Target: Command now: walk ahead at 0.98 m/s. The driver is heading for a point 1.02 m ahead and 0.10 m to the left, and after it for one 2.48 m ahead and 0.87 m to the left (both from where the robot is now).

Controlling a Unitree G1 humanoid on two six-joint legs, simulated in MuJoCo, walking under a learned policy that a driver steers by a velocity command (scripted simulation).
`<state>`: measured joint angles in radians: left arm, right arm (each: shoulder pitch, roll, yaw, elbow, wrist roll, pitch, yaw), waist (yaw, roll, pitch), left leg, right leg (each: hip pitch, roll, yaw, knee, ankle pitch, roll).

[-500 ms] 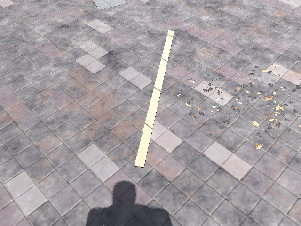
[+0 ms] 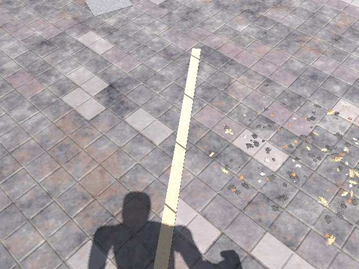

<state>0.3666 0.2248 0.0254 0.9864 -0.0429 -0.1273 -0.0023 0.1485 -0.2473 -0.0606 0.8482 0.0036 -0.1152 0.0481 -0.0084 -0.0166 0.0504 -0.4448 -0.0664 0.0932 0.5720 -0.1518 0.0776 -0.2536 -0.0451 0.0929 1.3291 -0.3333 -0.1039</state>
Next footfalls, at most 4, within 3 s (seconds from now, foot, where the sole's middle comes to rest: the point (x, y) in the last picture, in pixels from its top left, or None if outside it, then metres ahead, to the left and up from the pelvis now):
0.38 right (232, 226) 0.61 -0.15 -0.75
0.88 left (179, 128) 1.09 0.04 -0.75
1.32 right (184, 64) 1.54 0.01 -0.75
1.80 left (96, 56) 1.63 0.51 -0.76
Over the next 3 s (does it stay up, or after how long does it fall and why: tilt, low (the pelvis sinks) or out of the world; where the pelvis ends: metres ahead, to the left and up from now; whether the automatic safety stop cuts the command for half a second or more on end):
stays up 2.36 0.99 0.01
